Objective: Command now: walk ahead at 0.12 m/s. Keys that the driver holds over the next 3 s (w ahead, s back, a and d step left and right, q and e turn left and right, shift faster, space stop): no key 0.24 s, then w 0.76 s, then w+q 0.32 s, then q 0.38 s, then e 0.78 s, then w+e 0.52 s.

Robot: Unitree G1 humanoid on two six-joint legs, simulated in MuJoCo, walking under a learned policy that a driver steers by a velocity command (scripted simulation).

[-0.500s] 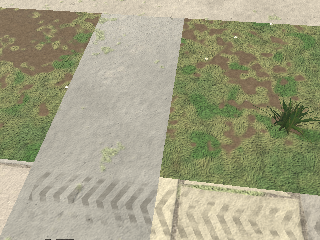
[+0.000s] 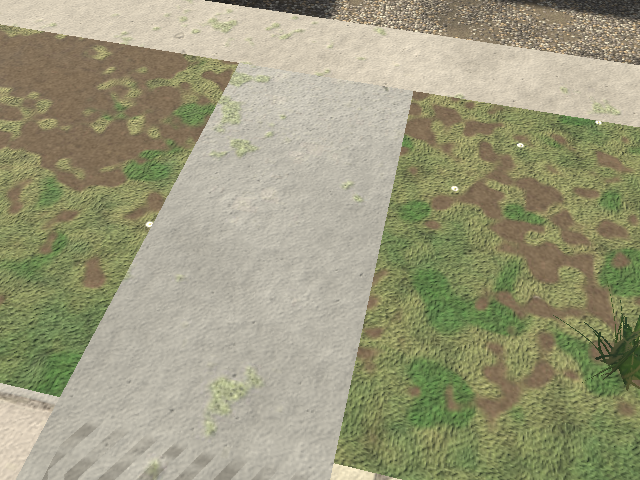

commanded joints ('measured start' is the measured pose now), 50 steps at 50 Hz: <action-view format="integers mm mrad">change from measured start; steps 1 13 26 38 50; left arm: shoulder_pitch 83 20 -39 -262 175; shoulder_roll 108 116 93 -4 264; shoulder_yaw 21 31 49 29 105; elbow -20 17 -14 -121 -33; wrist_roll -25 10 -24 -18 -10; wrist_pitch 27 61 -20 -48 -39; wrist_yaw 10 30 16 -22 -40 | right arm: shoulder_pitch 116 26 293 308 463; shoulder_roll -119 -98 -145 -158 30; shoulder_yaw -19 -13 -71 -36 3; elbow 1 39 146 132 126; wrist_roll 13 7 45 22 26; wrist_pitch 18 58 -8 -13 -5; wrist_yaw -2 -34 -13 -29 -20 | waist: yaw -47 -38 -147 -93 48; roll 112 -54 18 76 -315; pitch -234 -6 -46 51 -403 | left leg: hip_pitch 417 140 475 364 -143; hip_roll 316 31 92 199 -63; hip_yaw -370 -50 -126 -129 -37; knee -126 -163 -103 -374 730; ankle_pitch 279 -404 -191 73 -478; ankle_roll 228 -20 77 153 -25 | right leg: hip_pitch -278 -163 -244 -486 592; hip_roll -60 -111 -142 -122 -426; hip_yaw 70 51 65 -26 689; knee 323 -367 -164 -32 -401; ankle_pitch -153 -7 302 469 89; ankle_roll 32 -54 -78 -4 -339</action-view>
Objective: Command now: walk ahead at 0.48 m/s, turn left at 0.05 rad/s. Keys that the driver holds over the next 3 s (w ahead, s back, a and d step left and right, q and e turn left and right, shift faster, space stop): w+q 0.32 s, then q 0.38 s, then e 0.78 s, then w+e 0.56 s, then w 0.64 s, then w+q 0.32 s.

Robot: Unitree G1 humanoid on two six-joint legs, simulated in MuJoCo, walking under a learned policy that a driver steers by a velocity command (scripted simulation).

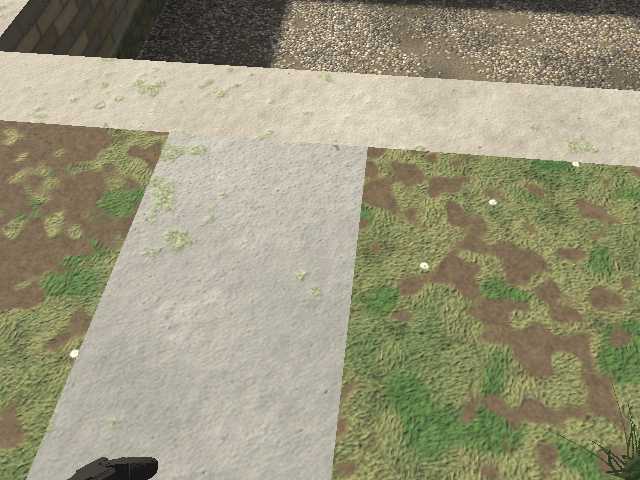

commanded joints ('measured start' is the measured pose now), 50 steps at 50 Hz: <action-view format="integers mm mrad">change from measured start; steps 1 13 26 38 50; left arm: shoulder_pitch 417 259 271 277 206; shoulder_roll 195 120 210 128 209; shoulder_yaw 50 23 44 27 28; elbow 73 80 30 -54 -89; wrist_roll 4 42 -1 27 29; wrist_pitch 1 -31 61 78 66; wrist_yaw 1 44 91 97 60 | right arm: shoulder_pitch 16 -214 -111 -283 -231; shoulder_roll -67 -63 -191 -155 -148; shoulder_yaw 2 -42 -85 -50 -20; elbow -79 -152 -257 -372 -311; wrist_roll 27 15 1 -20 -20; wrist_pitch -50 -1 -7 22 40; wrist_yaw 10 5 64 1 -22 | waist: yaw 177 55 -77 88 42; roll -203 -48 -50 63 -8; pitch -318 17 -159 -210 -114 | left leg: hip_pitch -709 -748 -227 -268 -237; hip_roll -56 89 -88 130 84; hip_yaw -155 -163 48 -265 -177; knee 728 327 -178 -284 -145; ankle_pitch -63 518 598 784 446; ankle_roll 51 46 154 287 136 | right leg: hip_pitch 835 372 482 -31 227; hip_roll -366 -234 -182 -62 -109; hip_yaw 773 53 -176 121 152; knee -321 -498 249 484 -78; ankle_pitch -441 46 677 -238 228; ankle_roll -220 -105 38 147 46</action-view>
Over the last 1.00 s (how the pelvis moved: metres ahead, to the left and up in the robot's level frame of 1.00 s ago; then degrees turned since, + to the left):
0.33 -0.04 -0.01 0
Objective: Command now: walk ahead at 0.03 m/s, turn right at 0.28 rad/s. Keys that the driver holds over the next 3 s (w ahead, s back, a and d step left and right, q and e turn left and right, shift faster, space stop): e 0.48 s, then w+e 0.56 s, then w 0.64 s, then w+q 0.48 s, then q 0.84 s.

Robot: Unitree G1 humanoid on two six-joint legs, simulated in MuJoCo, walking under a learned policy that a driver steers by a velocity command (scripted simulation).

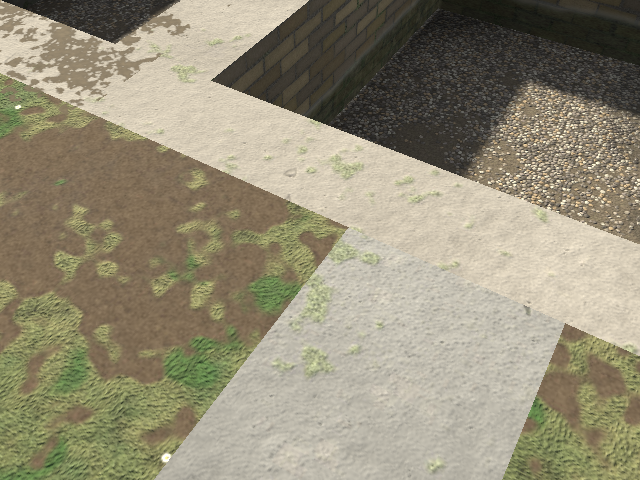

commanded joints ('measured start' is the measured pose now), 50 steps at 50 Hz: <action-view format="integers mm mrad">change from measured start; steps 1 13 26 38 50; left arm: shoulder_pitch -53 -108 -116 -138 55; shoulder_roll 231 189 115 96 192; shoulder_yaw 52 77 56 40 55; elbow -89 -151 -221 -279 -259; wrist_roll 3 -34 -23 -26 -9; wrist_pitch -16 46 45 13 -57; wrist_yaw -4 29 -4 -74 -27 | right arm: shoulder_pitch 110 93 103 120 -6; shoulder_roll -166 -122 -204 -282 -189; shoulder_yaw -52 -66 -76 -114 -66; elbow -47 -59 -91 -61 -141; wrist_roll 1 37 9 59 4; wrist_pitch -9 -8 0 -34 -103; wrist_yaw -19 9 -41 22 50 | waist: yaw -98 -80 -86 -67 -39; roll -104 -147 145 137 -39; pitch -94 -141 -60 25 14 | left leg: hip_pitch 55 118 335 234 -411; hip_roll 118 25 386 420 172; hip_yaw -69 -10 -121 44 -21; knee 43 -102 -248 -267 417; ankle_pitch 92 47 179 -98 84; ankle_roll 25 -82 171 105 -110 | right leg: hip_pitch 84 106 -358 -65 253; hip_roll -90 -59 23 26 -105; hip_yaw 145 313 28 -139 221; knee -78 -122 451 10 -375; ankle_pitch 453 312 -89 -82 300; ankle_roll -113 -151 76 -83 -300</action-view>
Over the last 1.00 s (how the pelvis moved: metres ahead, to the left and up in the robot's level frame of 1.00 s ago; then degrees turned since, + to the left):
0.39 0.04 0.02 19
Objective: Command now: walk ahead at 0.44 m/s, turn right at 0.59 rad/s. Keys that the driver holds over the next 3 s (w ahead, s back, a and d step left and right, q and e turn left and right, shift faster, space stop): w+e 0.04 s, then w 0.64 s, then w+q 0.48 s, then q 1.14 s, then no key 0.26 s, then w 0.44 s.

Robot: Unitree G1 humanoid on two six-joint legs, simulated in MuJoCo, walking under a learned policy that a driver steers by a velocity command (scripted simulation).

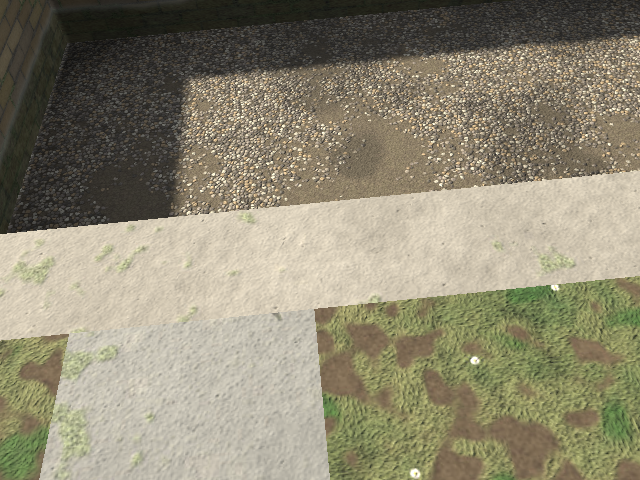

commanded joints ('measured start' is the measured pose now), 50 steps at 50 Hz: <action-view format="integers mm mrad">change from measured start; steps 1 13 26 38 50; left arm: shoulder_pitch -52 59 -126 -108 -71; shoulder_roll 197 179 69 154 97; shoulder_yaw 53 46 -6 45 34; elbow -81 2 -88 -92 7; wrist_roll -3 -1 11 1 33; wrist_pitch -25 -4 -29 -59 -74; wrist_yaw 26 41 21 -12 16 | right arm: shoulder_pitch -104 -7 82 178 113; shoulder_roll -60 -134 -97 -131 -13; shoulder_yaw -8 -34 -10 -12 -5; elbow -87 -75 8 63 -22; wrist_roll -7 9 16 34 30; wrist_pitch -12 -27 -16 45 73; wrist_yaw -2 14 -15 -24 -37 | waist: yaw -7 -86 -23 51 -22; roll -97 -169 22 25 -102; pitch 8 -126 4 -88 -10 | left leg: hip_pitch -100 395 410 530 -94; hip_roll -19 -100 132 95 39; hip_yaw -8 43 -186 -81 -115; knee -189 -521 -894 -524 87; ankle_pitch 165 229 198 531 77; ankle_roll -32 126 286 151 6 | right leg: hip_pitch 35 128 -513 -78 -16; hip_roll -202 -187 -185 -57 -316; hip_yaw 198 154 33 -52 20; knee -173 220 568 100 -182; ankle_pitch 330 756 80 208 352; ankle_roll -176 -55 82 -1 -140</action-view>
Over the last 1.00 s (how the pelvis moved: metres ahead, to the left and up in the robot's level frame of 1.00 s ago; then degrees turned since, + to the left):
0.10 -0.11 0.01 -35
